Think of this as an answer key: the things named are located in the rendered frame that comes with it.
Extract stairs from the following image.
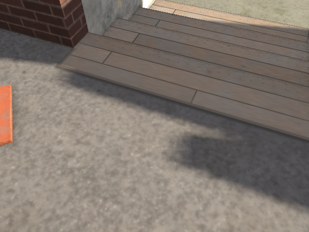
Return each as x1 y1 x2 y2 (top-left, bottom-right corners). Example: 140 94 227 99
103 0 309 87

